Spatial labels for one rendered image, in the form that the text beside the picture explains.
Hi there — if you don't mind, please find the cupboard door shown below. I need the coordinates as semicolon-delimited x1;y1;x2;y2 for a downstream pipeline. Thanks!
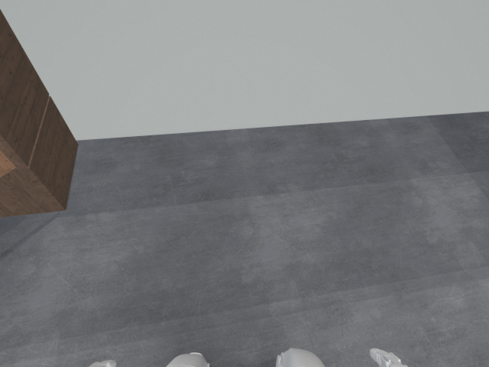
0;151;16;177

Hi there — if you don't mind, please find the robot right hand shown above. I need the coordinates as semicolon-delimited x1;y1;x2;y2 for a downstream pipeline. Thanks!
370;348;408;367

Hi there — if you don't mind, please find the right robot thigh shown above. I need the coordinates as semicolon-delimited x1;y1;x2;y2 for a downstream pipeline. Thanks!
276;349;325;367

